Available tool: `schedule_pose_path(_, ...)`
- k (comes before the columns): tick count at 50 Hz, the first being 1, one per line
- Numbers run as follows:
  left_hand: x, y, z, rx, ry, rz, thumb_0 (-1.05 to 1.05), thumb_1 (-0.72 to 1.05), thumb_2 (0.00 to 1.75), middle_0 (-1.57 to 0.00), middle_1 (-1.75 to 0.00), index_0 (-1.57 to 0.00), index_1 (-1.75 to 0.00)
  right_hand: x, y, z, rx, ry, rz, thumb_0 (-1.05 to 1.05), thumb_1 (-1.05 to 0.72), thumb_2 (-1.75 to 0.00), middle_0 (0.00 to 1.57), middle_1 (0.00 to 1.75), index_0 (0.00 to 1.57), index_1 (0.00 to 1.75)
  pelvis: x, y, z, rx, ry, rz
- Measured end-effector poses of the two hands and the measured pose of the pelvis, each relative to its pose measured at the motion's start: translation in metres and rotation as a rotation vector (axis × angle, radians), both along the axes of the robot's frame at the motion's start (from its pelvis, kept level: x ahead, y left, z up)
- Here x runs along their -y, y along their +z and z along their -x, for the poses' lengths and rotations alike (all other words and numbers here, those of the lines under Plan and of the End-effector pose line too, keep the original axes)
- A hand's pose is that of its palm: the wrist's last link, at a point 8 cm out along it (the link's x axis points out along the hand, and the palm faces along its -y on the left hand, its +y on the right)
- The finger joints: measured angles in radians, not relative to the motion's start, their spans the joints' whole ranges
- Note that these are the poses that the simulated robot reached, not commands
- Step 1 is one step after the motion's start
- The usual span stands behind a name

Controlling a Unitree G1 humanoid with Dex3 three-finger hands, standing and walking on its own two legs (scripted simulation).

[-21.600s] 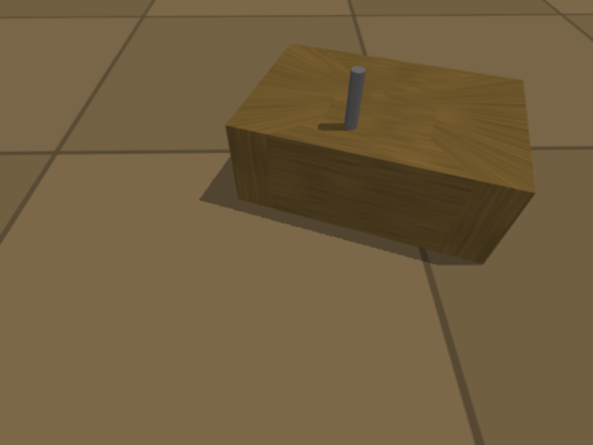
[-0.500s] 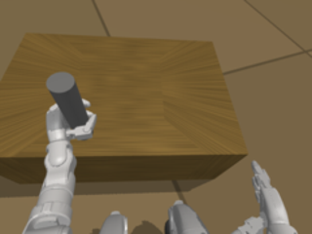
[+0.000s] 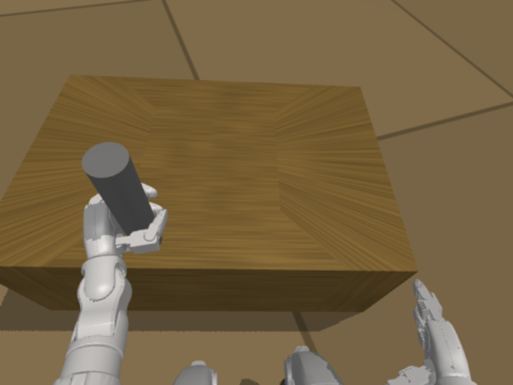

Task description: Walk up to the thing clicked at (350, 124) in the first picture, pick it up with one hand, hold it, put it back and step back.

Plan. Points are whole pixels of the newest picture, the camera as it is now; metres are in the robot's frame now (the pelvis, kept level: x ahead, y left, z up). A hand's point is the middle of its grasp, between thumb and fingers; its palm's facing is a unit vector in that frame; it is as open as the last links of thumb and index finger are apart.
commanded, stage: hold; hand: left
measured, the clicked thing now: (131, 207) +0.35 +0.18 +0.08
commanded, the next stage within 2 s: none
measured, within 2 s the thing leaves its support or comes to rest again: neither
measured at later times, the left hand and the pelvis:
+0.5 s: hand (138, 216) +0.35 +0.17 +0.06, palm faces +0.18 -0.98 -0.01, open 6.6 cm; pelvis +0.01 +0.00 +0.01, yaw +0 degrees
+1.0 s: hand (139, 214) +0.35 +0.17 +0.07, palm faces +0.18 -0.98 +0.00, open 6.6 cm; pelvis +0.01 +0.00 +0.02, yaw +0 degrees
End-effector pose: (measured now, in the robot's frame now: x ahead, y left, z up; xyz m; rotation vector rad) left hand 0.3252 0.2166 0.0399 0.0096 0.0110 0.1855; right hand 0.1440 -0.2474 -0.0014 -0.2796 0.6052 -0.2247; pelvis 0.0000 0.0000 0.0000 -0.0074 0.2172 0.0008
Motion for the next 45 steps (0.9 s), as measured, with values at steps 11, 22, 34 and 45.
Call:
schedule_pose_path(11, -0.003, 0.01, 0.003, 0.004, 0.006, 0.005, -0.02, -0.03, 1.15, -0.87, -1.13, -0.95, -1.12, -0.008, 0.0, -0.005, -0.001, 0.002, -0.026, -0.01, 0.51, -0.05, 0.06, 0.05, 0.05, 0.06, -0.003, 0.005, -0.005, 0.012, -0.001, 0.001)
schedule_pose_path(22, -0.003, 0.019, 0.007, 0.003, -0.003, 0.004, -0.02, -0.03, 1.15, -0.87, -1.13, -0.95, -1.12, -0.007, 0.002, -0.007, -0.003, -0.01, -0.029, -0.01, 0.51, -0.05, 0.06, 0.05, 0.06, 0.06, -0.004, 0.009, -0.009, 0.027, -0.002, 0.002)
schedule_pose_path(34, -0.004, 0.029, 0.013, 0.002, 0.0, 0.001, -0.02, -0.03, 1.15, -0.87, -1.13, -0.95, -1.12, -0.004, 0.002, -0.007, -0.003, -0.02, -0.037, -0.01, 0.51, -0.05, 0.06, 0.05, 0.05, 0.06, -0.004, 0.013, -0.009, 0.046, -0.002, 0.002)
schedule_pose_path(45, -0.001, 0.032, 0.013, -0.003, 0.006, 0.012, -0.02, -0.03, 1.15, -0.87, -1.13, -0.95, -1.12, -0.004, 0.0, -0.007, -0.005, -0.017, -0.052, -0.01, 0.52, -0.05, 0.06, 0.05, 0.05, 0.06, -0.001, 0.015, -0.007, 0.057, 0.001, -0.002)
